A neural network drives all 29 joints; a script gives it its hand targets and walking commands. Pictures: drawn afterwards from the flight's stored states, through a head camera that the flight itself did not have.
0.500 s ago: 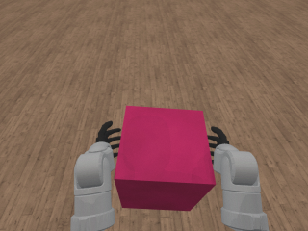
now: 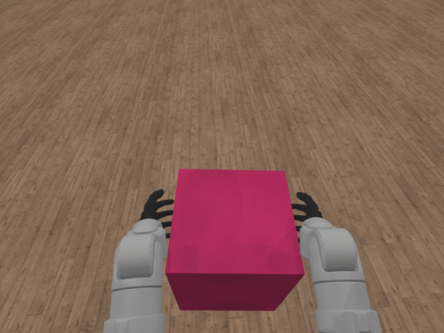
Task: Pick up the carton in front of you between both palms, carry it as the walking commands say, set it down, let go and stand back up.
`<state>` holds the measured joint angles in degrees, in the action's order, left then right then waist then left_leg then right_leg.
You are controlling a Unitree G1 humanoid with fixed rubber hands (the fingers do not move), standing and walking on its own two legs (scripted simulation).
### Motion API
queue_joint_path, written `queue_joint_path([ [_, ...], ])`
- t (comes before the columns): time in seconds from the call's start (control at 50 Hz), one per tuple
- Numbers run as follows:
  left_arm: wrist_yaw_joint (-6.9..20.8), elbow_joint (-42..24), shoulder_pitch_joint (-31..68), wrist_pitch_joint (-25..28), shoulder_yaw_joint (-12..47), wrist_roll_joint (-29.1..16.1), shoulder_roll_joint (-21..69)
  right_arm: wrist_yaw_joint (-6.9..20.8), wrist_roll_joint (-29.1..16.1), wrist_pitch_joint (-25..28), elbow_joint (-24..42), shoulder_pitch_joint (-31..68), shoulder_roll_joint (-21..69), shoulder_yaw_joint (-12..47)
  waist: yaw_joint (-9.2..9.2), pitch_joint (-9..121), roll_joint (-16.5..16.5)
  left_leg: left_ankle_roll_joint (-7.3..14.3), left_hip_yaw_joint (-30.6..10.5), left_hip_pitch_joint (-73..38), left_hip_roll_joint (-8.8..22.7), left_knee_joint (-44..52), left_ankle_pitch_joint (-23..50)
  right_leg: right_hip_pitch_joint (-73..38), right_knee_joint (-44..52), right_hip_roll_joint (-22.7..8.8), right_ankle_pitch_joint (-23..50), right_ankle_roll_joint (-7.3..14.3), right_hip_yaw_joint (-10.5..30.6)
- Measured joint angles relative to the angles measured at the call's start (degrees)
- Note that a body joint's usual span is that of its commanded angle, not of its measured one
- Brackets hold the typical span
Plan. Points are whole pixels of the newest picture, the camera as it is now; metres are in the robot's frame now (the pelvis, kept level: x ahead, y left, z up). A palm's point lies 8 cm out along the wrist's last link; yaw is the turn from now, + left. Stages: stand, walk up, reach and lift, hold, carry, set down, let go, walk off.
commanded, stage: carry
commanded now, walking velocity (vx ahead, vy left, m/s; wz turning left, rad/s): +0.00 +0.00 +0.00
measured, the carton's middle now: (229, 244) +0.31 +0.01 -0.04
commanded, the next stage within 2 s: hold in 1.34 s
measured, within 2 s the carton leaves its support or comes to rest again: neither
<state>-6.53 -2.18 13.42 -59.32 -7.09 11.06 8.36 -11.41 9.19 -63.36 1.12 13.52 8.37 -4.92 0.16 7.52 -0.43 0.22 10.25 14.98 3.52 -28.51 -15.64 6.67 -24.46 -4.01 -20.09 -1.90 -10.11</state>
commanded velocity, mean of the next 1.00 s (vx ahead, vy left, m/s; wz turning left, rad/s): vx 0.00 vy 0.00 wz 0.00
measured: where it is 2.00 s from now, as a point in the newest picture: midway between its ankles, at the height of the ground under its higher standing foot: outside the picture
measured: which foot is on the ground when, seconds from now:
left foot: down 0.00-1.00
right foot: down 0.00-1.00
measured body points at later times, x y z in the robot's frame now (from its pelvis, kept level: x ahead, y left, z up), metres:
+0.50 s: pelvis -0.06 +0.01 -0.01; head -0.08 +0.01 +0.44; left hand +0.25 +0.16 +0.03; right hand +0.24 -0.14 +0.02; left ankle -0.04 +0.11 -0.74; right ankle -0.11 -0.11 -0.74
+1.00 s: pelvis -0.09 +0.01 -0.01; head -0.12 +0.01 +0.44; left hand +0.21 +0.16 +0.03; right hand +0.21 -0.14 +0.02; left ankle -0.04 +0.11 -0.74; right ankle -0.11 -0.11 -0.74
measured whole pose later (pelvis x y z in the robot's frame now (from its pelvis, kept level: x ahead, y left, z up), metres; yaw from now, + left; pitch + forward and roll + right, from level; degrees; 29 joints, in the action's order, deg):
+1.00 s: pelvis -0.09 +0.01 -0.01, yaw +0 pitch +2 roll +0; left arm -2.2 12.4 13.7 -41.1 -10.9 14.9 8.4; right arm -2.0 14.2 -42.9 -12.9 13.3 8.3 -9.7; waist -0.1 6.3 -0.6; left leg 1.7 10.7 20.4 4.3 -29.8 -10.8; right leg 14.4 -30.5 -4.5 -17.2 -0.5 -10.5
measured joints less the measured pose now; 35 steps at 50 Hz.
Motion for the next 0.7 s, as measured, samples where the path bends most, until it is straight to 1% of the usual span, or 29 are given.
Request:
queue_joint_path([
  [0.04,-0.09,1.24,0.09,1.93,0.18,0.16,0.05,0.50,0.59,1.97,-0.83,-0.23,-0.07,-0.14,0.21,-0.31,-0.29,-0.40,-0.16,1.33,0.35,-2.14,-0.37,0.03,0.60,0.18,-0.60,0.52,-0.18],
  [0.08,0.09,2.81,-0.07,4.08,0.62,0.52,0.04,0.76,0.98,3.95,-1.57,-0.89,-0.19,-0.22,0.20,-0.56,-0.47,-0.65,-0.15,1.29,0.44,-2.26,-1.10,0.57,-0.64,0.12,-1.27,0.87,-0.35],
  [0.12,1.18,4.31,-0.32,6.01,0.53,1.04,-0.04,1.55,1.49,5.89,-2.65,-1.46,-0.30,-0.45,-0.01,-0.67,-0.41,-0.50,-0.06,0.93,0.38,-1.61,-1.96,1.35,-2.38,-0.10,-1.92,0.85,-0.52],
  [0.2,2.94,5.97,-1.62,9.67,-0.37,2.31,-0.28,6.18,2.45,10.20,-5.13,-2.31,-0.41,-1.36,-0.26,-1.05,0.25,-0.09,0.29,1.80,0.43,-3.11,-2.10,2.75,-4.96,-0.58,-2.72,0.74,-0.37],
  [0.26,3.92,8.23,-1.97,12.65,-1.16,2.93,-0.34,8.14,3.48,13.39,-7.56,-2.51,-0.44,-1.86,-0.35,-1.33,0.18,0.07,0.32,2.20,0.68,-4.03,-2.04,3.17,-5.88,-0.55,-2.66,0.81,-0.36],
  [0.36,5.06,14.69,-0.17,17.88,-3.70,4.49,-0.01,9.66,5.31,19.00,-14.04,-0.79,-0.15,-4.03,-0.32,-1.60,0.32,0.37,0.38,2.41,0.81,-4.19,-1.11,3.57,-6.45,-0.56,-1.85,0.89,-0.37],
  [0.44,5.14,18.13,1.43,20.96,-5.51,5.25,0.33,9.94,6.19,22.40,-17.62,0.80,0.18,-5.68,-0.20,-1.66,0.31,0.65,0.52,2.71,0.84,-3.57,0.11,4.13,-6.26,-0.52,-0.79,0.97,-0.30],
  [0.52,4.70,17.98,1.76,21.76,-5.69,4.94,0.41,9.65,5.72,23.42,-17.49,1.07,0.24,-5.89,-0.17,-1.50,0.09,0.92,0.59,3.23,0.79,-2.90,1.27,4.84,-5.99,-0.53,0.21,1.03,-0.28],
  [0.62,4.38,15.66,0.95,20.24,-4.73,3.93,0.22,9.37,4.72,21.97,-14.91,0.10,0.03,-5.00,-0.17,-0.95,-0.07,1.15,0.57,3.89,0.68,-2.22,2.44,5.70,-5.84,-0.59,1.09,1.09,-0.34],
  [0.7,4.61,15.61,0.56,19.15,-4.51,3.99,0.14,9.57,4.90,20.82,-14.77,-0.15,-0.02,-4.88,-0.21,-0.51,-0.16,1.27,0.59,4.16,0.66,-1.81,3.14,6.12,-5.75,-0.59,1.63,1.15,-0.34],
])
